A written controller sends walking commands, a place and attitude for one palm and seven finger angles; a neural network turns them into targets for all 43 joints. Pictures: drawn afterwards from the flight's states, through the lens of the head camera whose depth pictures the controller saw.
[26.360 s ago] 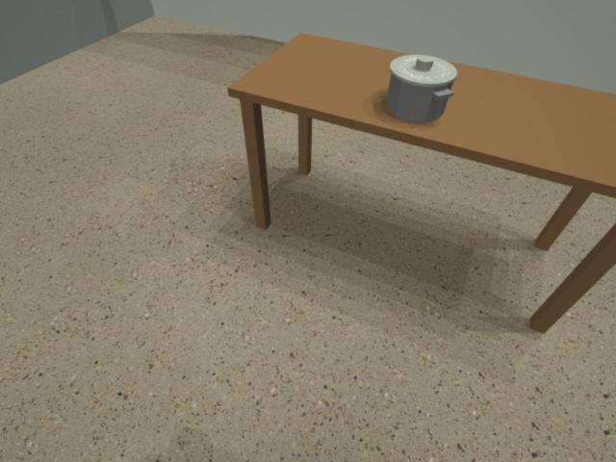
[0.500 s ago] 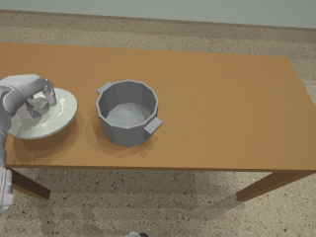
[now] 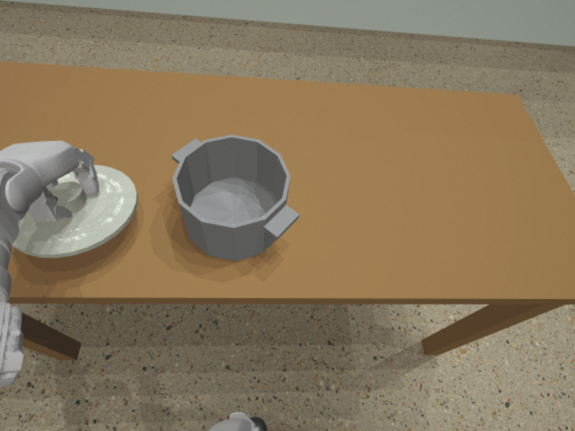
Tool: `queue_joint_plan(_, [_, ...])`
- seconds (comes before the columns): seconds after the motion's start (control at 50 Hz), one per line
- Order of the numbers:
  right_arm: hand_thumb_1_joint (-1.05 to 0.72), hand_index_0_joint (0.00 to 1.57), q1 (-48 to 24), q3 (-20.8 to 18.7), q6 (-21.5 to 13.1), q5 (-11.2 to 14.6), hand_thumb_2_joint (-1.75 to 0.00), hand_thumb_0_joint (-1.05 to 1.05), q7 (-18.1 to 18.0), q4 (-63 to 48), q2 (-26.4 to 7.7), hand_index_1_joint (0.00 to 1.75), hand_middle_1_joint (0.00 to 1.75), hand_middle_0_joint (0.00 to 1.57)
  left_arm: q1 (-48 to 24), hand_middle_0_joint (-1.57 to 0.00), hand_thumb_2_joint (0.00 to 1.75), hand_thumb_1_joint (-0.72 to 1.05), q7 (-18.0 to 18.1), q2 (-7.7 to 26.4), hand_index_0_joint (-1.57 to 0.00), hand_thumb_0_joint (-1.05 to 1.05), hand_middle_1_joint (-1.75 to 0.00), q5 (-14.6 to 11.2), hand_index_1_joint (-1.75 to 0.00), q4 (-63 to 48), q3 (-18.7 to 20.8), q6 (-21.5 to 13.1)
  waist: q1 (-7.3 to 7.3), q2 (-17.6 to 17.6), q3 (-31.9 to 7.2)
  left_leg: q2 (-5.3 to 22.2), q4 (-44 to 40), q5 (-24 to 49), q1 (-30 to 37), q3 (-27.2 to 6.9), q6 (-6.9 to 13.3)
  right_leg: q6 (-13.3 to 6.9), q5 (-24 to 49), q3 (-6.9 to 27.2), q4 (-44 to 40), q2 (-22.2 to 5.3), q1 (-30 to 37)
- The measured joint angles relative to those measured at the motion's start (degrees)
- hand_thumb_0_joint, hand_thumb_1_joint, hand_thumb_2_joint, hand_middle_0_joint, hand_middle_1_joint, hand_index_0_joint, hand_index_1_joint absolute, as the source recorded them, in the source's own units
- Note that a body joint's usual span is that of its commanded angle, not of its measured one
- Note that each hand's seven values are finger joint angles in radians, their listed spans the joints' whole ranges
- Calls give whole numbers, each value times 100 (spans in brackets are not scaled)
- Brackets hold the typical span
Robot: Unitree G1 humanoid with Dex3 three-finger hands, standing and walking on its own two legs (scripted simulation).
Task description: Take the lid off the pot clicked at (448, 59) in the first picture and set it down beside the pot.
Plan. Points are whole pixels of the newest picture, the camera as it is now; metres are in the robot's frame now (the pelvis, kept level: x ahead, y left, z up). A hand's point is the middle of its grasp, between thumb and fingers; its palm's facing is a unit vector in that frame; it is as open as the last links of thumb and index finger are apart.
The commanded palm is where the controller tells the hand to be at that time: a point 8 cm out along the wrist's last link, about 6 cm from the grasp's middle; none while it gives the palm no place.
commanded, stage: lower the lid onto the table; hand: left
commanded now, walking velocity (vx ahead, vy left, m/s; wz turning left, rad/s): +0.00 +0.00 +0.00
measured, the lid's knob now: (67, 196) +0.45 +0.33 +0.00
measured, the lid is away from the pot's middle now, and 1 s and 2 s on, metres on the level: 0.25 0.25 0.26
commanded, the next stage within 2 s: open the fingers wide in 0.60 s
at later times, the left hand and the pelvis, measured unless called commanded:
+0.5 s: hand (61, 209) +0.42 +0.33 -0.01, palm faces -0.46 -0.10 -0.88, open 7.4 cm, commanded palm +0.47 +0.32 +0.06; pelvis -0.01 +0.02 -0.01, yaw +1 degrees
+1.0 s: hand (61, 222) +0.41 +0.33 -0.01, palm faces -0.44 -0.10 -0.89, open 7.5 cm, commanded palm +0.45 +0.32 +0.05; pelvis -0.02 +0.00 -0.02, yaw +2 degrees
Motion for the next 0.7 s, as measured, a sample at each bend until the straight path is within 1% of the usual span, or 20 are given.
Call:
queue_joint_plan(0.04, [-90, 21, 5, 6, -5, 0, -90, 1, 9, 14, 9, 30, 30, 20, -46, -69, 75, 27, 50, -13, -69, 0, -90, 11, -88, 66, -28, 31, -13, -11, -20, 1, 45, -21, -51, 6, 13, -4, -18, 6, 39, 1, -49])
queue_joint_plan(0.12, [-90, 21, 15, 7, -5, -27, -90, 1, 24, -8, 24, 30, 30, 20, -59, -69, 75, 27, 169, -6, -69, 0, -90, 114, -88, 96, 36, 43, -62, -7, -51, 8, 137, -57, -163, 12, 30, -36, -38, 16, 108, 9, -152])
queue_joint_plan(0.2, [-90, 21, 19, 11, 25, -45, -90, 0, 70, -35, 33, 30, 30, 21, -123, -69, 75, 27, 265, 11, -69, 0, -90, 144, -88, 229, 74, 92, -91, 2, -67, 14, 245, -97, -287, 22, 57, -45, -66, 28, 193, 14, -267])
queue_joint_plan(0.26, [-90, 21, 58, -35, 49, -70, -90, 0, 114, -35, 47, 30, 30, 21, -156, -69, 75, 27, 280, -52, -69, 0, -90, 194, -88, 185, -58, 181, -73, 33, -79, 0, 306, -109, -375, 2, 72, -90, -86, 34, 249, 20, -342])
queue_joint_plan(0.3, [-90, 21, 78, -48, 75, -86, -90, 0, 134, -22, 50, 30, 30, 21, -152, -69, 75, 27, 288, -114, -69, 0, -90, 198, -88, 166, -66, 152, -66, 56, -92, -22, 345, -114, -426, -14, 86, -122, -122, 70, 291, 27, -384])
queue_joint_plan(0.38, [-90, 21, 84, -35, 105, -94, -90, 0, 148, 7, 78, 30, 30, 21, -190, -69, 75, 27, 339, -205, -69, 0, -90, 172, -88, 216, -122, 167, -65, 52, -116, -56, 438, -137, -528, -33, 106, -122, -178, 131, 407, 34, -484])
queue_joint_plan(0.5, [-90, 21, 94, -13, 90, -108, -90, 0, 173, -6, 114, 30, 30, 21, -289, -69, 75, 27, 539, -322, -69, 0, -90, 249, -88, 278, -201, 226, -100, 45, -137, -96, 587, -150, -714, -104, 106, -165, -246, 199, 576, 75, -649])
queue_joint_plan(0.56, [-90, 21, 103, -11, 78, -115, -90, 0, 188, -18, 121, 30, 30, 21, -355, -69, 75, 26, 639, -355, -69, 0, -90, 275, -88, 291, -247, 300, -110, 41, -154, -105, 668, -160, -816, -136, 99, -167, -277, 218, 652, 98, -737])
queue_joint_plan(0.7, [-90, 21, 144, -50, 82, -99, -90, 0, 252, 20, 110, 30, 30, 21, -650, -69, 75, 26, 719, -540, -69, 0, -90, 272, -88, 436, -558, 577, -88, 63, -211, -141, 856, -183, -1032, -222, 85, -200, -361, 254, 879, 142, -939])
